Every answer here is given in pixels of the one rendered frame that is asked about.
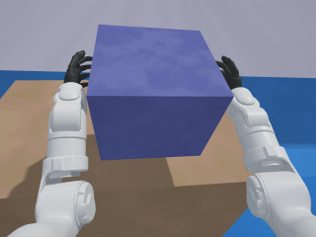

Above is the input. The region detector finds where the robot right hand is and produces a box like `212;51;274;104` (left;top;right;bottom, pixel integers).
216;55;242;90

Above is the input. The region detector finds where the robot left upper arm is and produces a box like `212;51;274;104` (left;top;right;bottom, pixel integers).
7;180;96;237

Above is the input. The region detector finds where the robot left hand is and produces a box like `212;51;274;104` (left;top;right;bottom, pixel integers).
63;50;93;88

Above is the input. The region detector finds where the robot left forearm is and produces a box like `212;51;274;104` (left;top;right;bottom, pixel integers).
35;82;89;222

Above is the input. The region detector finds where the robot right upper arm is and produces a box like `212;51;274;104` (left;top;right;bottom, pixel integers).
246;171;316;237

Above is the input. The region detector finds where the carton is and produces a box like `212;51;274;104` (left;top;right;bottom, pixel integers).
86;24;234;161

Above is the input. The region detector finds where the pedestal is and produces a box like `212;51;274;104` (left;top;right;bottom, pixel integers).
0;80;254;237

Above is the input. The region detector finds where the robot right forearm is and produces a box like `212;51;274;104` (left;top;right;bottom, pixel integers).
226;87;311;210

